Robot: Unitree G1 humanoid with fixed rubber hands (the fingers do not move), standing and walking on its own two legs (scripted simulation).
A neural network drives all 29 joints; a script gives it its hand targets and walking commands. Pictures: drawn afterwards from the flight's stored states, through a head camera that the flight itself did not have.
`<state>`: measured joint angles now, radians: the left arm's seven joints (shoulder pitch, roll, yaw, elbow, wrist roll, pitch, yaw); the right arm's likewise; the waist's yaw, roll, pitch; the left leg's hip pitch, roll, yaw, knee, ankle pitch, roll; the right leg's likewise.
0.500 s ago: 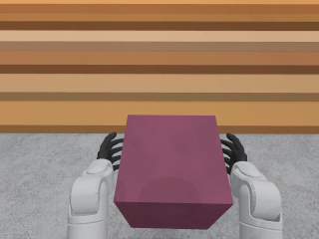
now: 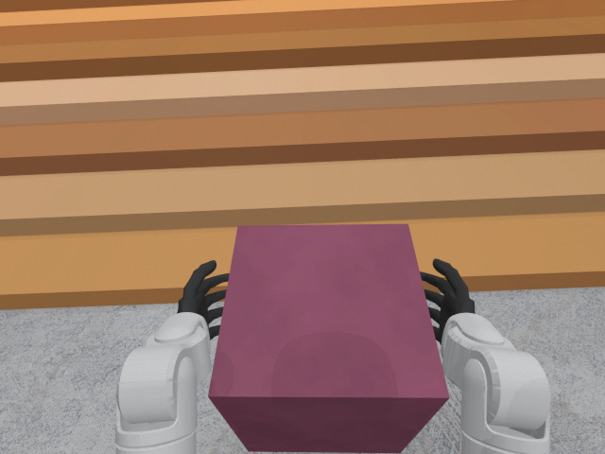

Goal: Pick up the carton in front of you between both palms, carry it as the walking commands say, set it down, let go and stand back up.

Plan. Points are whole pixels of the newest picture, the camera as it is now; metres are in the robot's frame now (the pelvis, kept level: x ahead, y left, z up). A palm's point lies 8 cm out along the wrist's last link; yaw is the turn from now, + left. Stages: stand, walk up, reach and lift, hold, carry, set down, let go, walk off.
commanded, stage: carry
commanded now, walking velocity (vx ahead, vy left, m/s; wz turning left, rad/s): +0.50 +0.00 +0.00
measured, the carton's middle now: (323, 345) +0.26 +0.00 +0.03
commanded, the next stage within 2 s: none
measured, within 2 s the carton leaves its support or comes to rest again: neither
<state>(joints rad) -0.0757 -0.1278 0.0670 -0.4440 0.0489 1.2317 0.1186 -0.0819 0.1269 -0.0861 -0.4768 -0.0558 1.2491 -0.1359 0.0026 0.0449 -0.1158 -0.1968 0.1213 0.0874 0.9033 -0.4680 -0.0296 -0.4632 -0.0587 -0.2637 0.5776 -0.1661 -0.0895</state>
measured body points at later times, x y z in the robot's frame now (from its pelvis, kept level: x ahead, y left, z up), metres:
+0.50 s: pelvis +0.32 +0.02 -0.01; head +0.32 +0.03 +0.44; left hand +0.62 +0.16 +0.13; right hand +0.60 -0.14 +0.14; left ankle +0.44 +0.09 -0.72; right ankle +0.11 -0.08 -0.68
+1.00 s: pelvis +0.63 -0.02 -0.01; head +0.67 -0.03 +0.44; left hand +1.01 +0.13 +0.15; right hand +1.02 -0.17 +0.15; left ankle +0.46 +0.09 -0.66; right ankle +0.72 -0.09 -0.72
